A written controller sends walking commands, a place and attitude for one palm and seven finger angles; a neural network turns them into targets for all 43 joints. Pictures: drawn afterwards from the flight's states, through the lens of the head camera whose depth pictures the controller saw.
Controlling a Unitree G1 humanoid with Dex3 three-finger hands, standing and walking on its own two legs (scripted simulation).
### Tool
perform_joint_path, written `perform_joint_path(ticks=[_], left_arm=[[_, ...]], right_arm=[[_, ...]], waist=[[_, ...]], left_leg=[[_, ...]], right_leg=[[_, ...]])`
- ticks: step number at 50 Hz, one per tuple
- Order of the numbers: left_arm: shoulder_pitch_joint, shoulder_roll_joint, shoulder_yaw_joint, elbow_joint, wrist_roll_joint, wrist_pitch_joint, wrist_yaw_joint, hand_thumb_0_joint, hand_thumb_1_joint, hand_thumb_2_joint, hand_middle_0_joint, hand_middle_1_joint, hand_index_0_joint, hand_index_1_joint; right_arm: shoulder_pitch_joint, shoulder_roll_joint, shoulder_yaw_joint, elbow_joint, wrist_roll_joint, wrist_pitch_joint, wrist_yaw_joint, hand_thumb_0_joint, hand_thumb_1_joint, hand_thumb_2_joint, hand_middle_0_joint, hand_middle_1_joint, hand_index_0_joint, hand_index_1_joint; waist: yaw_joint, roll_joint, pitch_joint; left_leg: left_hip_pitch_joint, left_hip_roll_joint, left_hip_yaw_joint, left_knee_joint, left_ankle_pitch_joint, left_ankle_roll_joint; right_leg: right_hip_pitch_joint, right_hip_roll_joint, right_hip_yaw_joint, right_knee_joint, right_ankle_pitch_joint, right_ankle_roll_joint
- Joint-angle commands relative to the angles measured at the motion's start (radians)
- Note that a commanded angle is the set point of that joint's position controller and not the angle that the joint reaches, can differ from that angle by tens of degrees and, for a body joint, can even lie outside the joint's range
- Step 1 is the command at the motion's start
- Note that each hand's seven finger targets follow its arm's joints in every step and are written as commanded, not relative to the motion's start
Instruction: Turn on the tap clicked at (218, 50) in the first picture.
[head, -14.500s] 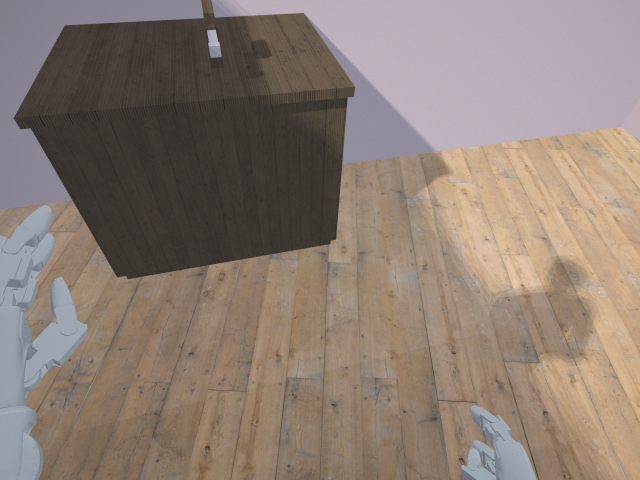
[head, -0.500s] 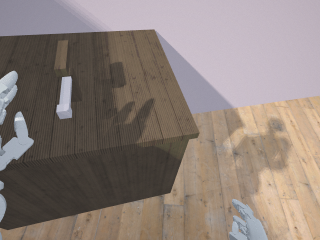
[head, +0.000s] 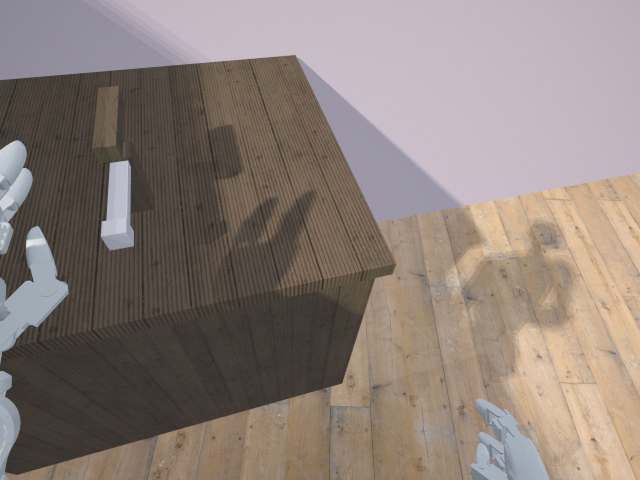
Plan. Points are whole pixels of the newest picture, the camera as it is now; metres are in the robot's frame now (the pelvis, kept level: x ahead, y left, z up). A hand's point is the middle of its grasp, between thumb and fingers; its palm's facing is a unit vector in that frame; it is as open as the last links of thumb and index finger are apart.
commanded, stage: come to a stop and stand still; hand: left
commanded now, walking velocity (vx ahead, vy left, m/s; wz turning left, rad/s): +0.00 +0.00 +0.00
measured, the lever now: (118, 234) +0.35 +0.30 +0.09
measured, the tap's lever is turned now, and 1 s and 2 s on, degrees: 0 0 0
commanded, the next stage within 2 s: look again from close up in 0.30 s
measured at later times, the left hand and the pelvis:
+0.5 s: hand (37, 290) +0.22 +0.27 +0.18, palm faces +0.39 -0.84 -0.37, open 7.4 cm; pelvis +0.00 +0.03 +0.00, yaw +0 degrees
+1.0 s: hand (48, 300) +0.22 +0.27 +0.17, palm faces +0.40 -0.84 -0.36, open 7.4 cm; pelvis +0.00 +0.01 +0.00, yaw -1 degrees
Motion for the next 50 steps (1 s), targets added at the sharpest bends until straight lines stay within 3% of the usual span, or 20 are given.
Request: perform_joint_path(ticks=[1, 4, 5, 7, 10, 14, 15, 16, 20, 21, 26, 29, 34, 35, 39, 46, 50], left_arm=[[0.020, 0.115, 0.043, -0.066, -0.003, -0.038, 0.009, 0.000, 0.900, 0.900, -0.200, -0.300, -0.200, -0.300], [0.006, 0.124, 0.051, -0.014, -0.006, -0.027, 0.006, 0.000, 0.900, 0.900, -0.200, -0.300, -0.200, -0.300], [-0.005, 0.148, 0.073, -0.014, -0.006, -0.022, 0.008, 0.000, 0.900, 0.900, -0.200, -0.300, -0.200, -0.300], [-0.025, 0.137, 0.050, -0.032, -0.005, -0.022, 0.004, 0.000, 0.900, 0.900, -0.200, -0.300, -0.200, -0.300], [-0.110, 0.177, 0.062, -0.173, 0.004, -0.031, 0.005, 0.000, 0.900, 0.900, -0.200, -0.300, -0.200, -0.300], [-0.101, 0.173, 0.053, -0.265, 0.009, -0.040, 0.011, 0.000, 0.900, 0.900, -0.200, -0.300, -0.200, -0.300], [-0.102, 0.202, 0.081, -0.287, 0.011, -0.040, 0.014, 0.000, 0.900, 0.900, -0.200, -0.300, -0.200, -0.300], [-0.084, 0.177, 0.064, -0.276, 0.009, -0.041, 0.015, 0.000, 0.900, 0.900, -0.200, -0.300, -0.200, -0.300], [-0.016, 0.166, 0.081, -0.194, 0.007, -0.032, 0.017, 0.000, 0.900, 0.900, -0.200, -0.300, -0.200, -0.300], [-0.009, 0.140, 0.057, -0.170, 0.005, -0.030, 0.013, 0.000, 0.900, 0.900, -0.200, -0.300, -0.200, -0.300], [-0.036, 0.122, 0.031, -0.122, 0.007, -0.017, 0.007, 0.000, 0.900, 0.900, -0.200, -0.300, -0.200, -0.300], [-0.046, 0.127, 0.027, -0.119, 0.009, -0.011, 0.008, 0.000, 0.900, 0.900, -0.200, -0.300, -0.200, -0.300], [-0.094, 0.146, 0.035, -0.203, 0.019, -0.024, 0.014, 0.000, 0.900, 0.900, -0.200, -0.300, -0.200, -0.300], [-0.102, 0.178, 0.063, -0.226, 0.021, -0.026, 0.018, 0.000, 0.900, 0.900, -0.200, -0.300, -0.200, -0.300], [-0.061, 0.157, 0.061, -0.206, 0.021, -0.035, 0.021, 0.000, 0.900, 0.900, -0.200, -0.300, -0.200, -0.300], [-0.054, 0.125, 0.041, -0.136, 0.007, -0.021, 0.012, 0.000, 0.900, 0.900, -0.200, -0.300, -0.200, -0.300], [-0.097, 0.139, 0.036, -0.152, 0.006, -0.008, 0.009, 0.000, 0.900, 0.900, -0.200, -0.300, -0.200, -0.300]], right_arm=[[-0.068, -0.102, -0.041, -0.148, 0.008, -0.043, -0.008, 0.000, -0.900, -0.900, 0.200, 0.300, 0.200, 0.300], [-0.088, -0.106, -0.044, -0.157, 0.017, -0.017, -0.018, 0.000, -0.900, -0.900, 0.200, 0.300, 0.200, 0.300], [-0.102, -0.104, -0.040, -0.157, 0.018, -0.009, -0.021, 0.000, -0.900, -0.900, 0.200, 0.300, 0.200, 0.300], [-0.102, -0.101, -0.035, -0.175, 0.017, 0.002, -0.023, 0.000, -0.900, -0.900, 0.200, 0.300, 0.200, 0.300], [-0.127, -0.096, -0.030, -0.192, 0.013, -0.002, -0.023, 0.000, -0.900, -0.900, 0.200, 0.300, 0.200, 0.300], [-0.117, -0.091, -0.031, -0.207, 0.005, -0.020, -0.017, 0.000, -0.900, -0.900, 0.200, 0.300, 0.200, 0.300], [-0.129, -0.090, -0.030, -0.204, 0.004, -0.024, -0.015, 0.000, -0.900, -0.900, 0.200, 0.300, 0.200, 0.300], [-0.118, -0.088, -0.031, -0.204, 0.002, -0.024, -0.014, 0.000, -0.900, -0.900, 0.200, 0.300, 0.200, 0.300], [-0.098, -0.091, -0.037, -0.188, 0.004, -0.016, -0.012, 0.000, -0.900, -0.900, 0.200, 0.300, 0.200, 0.300], [-0.093, -0.091, -0.037, -0.186, 0.006, -0.010, -0.012, 0.000, -0.900, -0.900, 0.200, 0.300, 0.200, 0.300], [-0.090, -0.098, -0.041, -0.182, 0.011, 0.010, -0.017, 0.000, -0.900, -0.900, 0.200, 0.300, 0.200, 0.300], [-0.096, -0.098, -0.043, -0.192, 0.014, 0.015, -0.018, 0.000, -0.900, -0.900, 0.200, 0.300, 0.200, 0.300], [-0.108, -0.099, -0.044, -0.199, 0.010, 0.008, -0.019, 0.000, -0.900, -0.900, 0.200, 0.300, 0.200, 0.300], [-0.120, -0.097, -0.040, -0.198, 0.009, 0.007, -0.019, 0.000, -0.900, -0.900, 0.200, 0.300, 0.200, 0.300], [-0.101, -0.095, -0.046, -0.197, 0.006, 0.001, -0.018, 0.000, -0.900, -0.900, 0.200, 0.300, 0.200, 0.300], [-0.092, -0.091, -0.052, -0.178, 0.008, 0.022, -0.016, 0.000, -0.900, -0.900, 0.200, 0.300, 0.200, 0.300], [-0.108, -0.091, -0.055, -0.185, 0.013, 0.034, -0.011, 0.000, -0.900, -0.900, 0.200, 0.300, 0.200, 0.300]], waist=[[-0.025, -0.010, -0.208], [-0.026, -0.042, -0.156], [-0.026, -0.023, -0.150], [-0.024, -0.011, -0.138], [-0.021, 0.077, -0.170], [-0.017, 0.120, -0.228], [-0.017, 0.134, -0.249], [-0.019, 0.137, -0.244], [-0.019, 0.116, -0.224], [-0.021, 0.112, -0.207], [-0.022, 0.088, -0.160], [-0.018, 0.054, -0.146], [-0.015, 0.103, -0.157], [-0.014, 0.127, -0.162], [-0.014, 0.105, -0.171], [-0.024, 0.091, -0.152], [-0.025, 0.118, -0.131]], left_leg=[[-0.089, 0.073, -0.038, -0.101, 0.246, -0.047], [-0.116, 0.080, -0.048, -0.133, 0.213, -0.042], [-0.104, 0.081, -0.049, -0.146, 0.226, -0.044], [-0.133, 0.087, -0.054, -0.163, 0.219, -0.041], [-0.126, 0.080, -0.043, -0.166, 0.240, -0.040], [-0.122, 0.077, -0.045, -0.135, 0.329, -0.047], [-0.102, 0.076, -0.040, -0.126, 0.357, -0.056], [-0.109, 0.077, -0.042, -0.123, 0.366, -0.059], [-0.103, 0.083, -0.048, -0.132, 0.385, -0.082], [-0.108, 0.087, -0.046, -0.139, 0.370, -0.085], [-0.119, 0.104, -0.059, -0.174, 0.396, -0.108], [-0.146, 0.109, -0.056, -0.179, 0.322, -0.095], [-0.176, 0.100, -0.059, -0.192, 0.261, -0.088], [-0.182, 0.094, -0.061, -0.195, 0.253, -0.091], [-0.196, 0.090, -0.063, -0.180, 0.227, -0.081], [-0.097, 0.127, -0.076, -0.182, 0.343, -0.111], [-0.089, 0.155, -0.088, -0.175, 0.343, -0.096]], right_leg=[[0.217, -0.095, 0.103, -0.029, 0.222, -0.011], [0.191, -0.089, 0.107, -0.045, 0.166, -0.005], [0.177, -0.083, 0.102, -0.044, 0.167, -0.003], [0.199, -0.080, 0.086, -0.038, 0.155, 0.000], [0.238, -0.072, 0.082, -0.015, 0.189, 0.001], [0.312, -0.075, 0.066, 0.016, 0.302, -0.005], [0.310, -0.073, 0.064, 0.028, 0.325, -0.004], [0.311, -0.076, 0.059, 0.025, 0.324, -0.006], [0.287, -0.069, 0.057, 0.024, 0.316, -0.008], [0.274, -0.068, 0.051, 0.019, 0.284, -0.006], [0.239, -0.052, 0.021, 0.034, 0.226, 0.005], [0.258, -0.059, 0.026, 0.016, 0.204, 0.007], [0.302, -0.054, 0.030, 0.030, 0.201, 0.005], [0.309, -0.052, 0.031, 0.035, 0.202, 0.006], [0.338, -0.061, 0.040, 0.024, 0.220, -0.002], [0.215, -0.032, 0.013, 0.030, 0.161, 0.007], [0.173, -0.024, 0.004, 0.049, 0.106, 0.009]])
